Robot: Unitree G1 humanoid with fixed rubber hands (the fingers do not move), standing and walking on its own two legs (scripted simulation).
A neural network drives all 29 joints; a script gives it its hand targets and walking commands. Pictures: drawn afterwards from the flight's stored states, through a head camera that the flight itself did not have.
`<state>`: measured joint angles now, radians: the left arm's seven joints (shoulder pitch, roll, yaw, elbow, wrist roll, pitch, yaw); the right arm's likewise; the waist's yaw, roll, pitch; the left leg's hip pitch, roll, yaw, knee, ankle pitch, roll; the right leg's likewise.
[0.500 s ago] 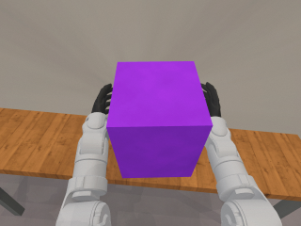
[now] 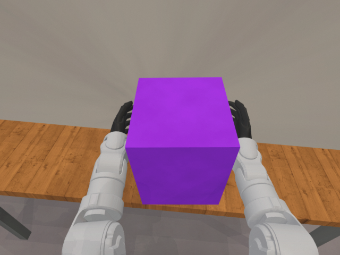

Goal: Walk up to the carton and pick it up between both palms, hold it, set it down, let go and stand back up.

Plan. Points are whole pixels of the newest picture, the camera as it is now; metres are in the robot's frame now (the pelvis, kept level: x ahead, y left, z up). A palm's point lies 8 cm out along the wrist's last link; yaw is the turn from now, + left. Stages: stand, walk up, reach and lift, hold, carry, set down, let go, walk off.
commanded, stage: set down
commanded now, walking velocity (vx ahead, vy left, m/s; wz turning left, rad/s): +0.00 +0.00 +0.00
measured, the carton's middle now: (180, 143) +0.38 -0.02 +0.07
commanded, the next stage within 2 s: none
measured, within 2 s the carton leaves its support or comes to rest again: rests again in 1.60 s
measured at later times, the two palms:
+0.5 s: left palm (122, 137) +0.41 +0.13 +0.07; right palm (237, 139) +0.38 -0.16 +0.09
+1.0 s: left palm (126, 143) +0.42 +0.12 +0.03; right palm (234, 147) +0.39 -0.17 +0.05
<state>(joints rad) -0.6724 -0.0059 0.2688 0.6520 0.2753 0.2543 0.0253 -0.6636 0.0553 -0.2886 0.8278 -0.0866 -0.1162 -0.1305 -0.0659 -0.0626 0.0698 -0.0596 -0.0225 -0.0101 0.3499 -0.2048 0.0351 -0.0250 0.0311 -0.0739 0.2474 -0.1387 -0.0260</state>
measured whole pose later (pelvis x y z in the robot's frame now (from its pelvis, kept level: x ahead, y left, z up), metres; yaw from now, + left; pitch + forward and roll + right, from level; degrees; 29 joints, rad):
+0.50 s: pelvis +0.01 +0.00 +0.00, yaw +0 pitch +0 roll -1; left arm -0.70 0.00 0.33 0.83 0.27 0.10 0.01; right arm -0.66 0.11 -0.42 0.86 -0.24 -0.16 -0.10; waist -0.06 -0.04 0.02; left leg -0.15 -0.02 0.00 0.34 -0.20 0.03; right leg -0.12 0.03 -0.08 0.25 -0.14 -0.03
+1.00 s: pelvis +0.02 +0.00 +0.00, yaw -1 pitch +6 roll -1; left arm -0.71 0.00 0.37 0.99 0.29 -0.07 0.03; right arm -0.65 0.12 -0.52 0.92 -0.35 -0.28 -0.08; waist -0.06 -0.01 -0.02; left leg -0.27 -0.02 0.02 0.36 -0.21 0.04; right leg -0.24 0.03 -0.07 0.27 -0.15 -0.02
